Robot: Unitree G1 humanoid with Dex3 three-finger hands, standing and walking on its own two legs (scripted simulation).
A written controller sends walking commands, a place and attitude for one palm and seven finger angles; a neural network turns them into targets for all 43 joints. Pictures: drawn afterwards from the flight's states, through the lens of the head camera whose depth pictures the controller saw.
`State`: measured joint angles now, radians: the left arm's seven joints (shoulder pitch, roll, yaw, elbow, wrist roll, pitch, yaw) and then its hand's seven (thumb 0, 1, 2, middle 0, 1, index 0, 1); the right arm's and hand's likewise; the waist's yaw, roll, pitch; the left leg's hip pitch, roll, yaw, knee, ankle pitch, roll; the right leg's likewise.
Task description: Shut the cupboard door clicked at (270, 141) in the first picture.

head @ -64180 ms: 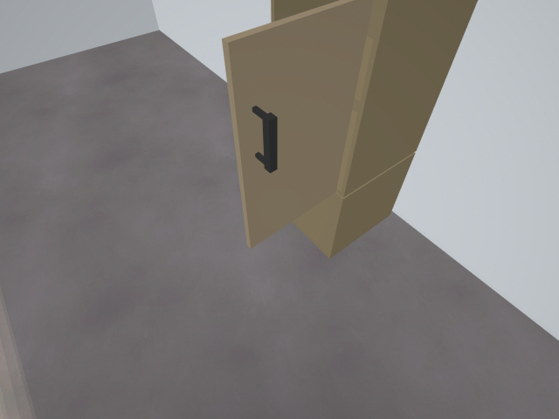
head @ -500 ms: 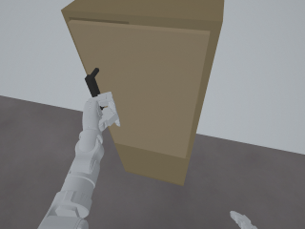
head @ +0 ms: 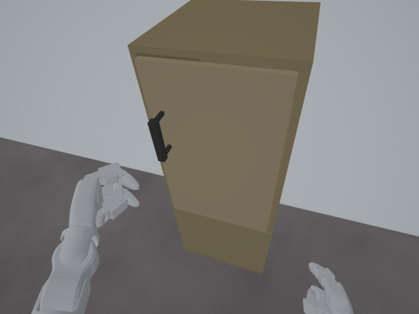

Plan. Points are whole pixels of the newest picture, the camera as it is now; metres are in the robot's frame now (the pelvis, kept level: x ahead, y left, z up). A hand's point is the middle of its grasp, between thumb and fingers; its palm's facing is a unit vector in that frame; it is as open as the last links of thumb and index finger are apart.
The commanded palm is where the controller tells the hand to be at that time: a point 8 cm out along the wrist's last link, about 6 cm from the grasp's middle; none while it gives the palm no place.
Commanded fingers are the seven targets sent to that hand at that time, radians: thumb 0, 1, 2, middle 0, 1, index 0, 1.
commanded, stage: draw the hand back to the body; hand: left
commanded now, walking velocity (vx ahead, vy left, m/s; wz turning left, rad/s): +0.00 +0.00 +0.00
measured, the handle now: (161, 136) +0.53 +0.18 +0.05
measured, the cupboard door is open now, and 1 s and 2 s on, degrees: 0 0 0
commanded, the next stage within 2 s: step back with the hand held close in 0.82 s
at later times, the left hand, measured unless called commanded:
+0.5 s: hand (23, 228) +0.20 +0.29 +0.16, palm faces +0.46 -0.77 -0.43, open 6.5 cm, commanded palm +0.15 +0.32 +0.18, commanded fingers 0.00 0.90 0.90 -0.20 -0.30 -0.20 -0.30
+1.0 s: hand (28, 225) +0.20 +0.29 +0.16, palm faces +0.45 -0.79 -0.42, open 7.4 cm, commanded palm +0.15 +0.32 +0.18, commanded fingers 0.00 0.90 0.90 -0.20 -0.30 -0.20 -0.30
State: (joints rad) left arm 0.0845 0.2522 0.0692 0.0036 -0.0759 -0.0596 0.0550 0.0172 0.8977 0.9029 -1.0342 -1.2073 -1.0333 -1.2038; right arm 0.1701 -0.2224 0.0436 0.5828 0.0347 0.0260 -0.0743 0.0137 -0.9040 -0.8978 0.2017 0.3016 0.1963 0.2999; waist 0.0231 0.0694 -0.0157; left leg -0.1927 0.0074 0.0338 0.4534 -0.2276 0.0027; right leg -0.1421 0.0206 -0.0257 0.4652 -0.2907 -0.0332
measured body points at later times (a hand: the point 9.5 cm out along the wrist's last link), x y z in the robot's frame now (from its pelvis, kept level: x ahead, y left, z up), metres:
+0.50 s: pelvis +0.02 +0.02 +0.00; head -0.01 -0.01 +0.45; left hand +0.17 +0.33 +0.18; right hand +0.21 -0.20 -0.09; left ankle +0.01 +0.12 -0.74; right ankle -0.02 -0.09 -0.74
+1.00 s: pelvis +0.01 +0.02 +0.00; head -0.01 -0.01 +0.45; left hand +0.17 +0.32 +0.18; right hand +0.20 -0.20 -0.09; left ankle +0.01 +0.12 -0.74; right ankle -0.02 -0.09 -0.74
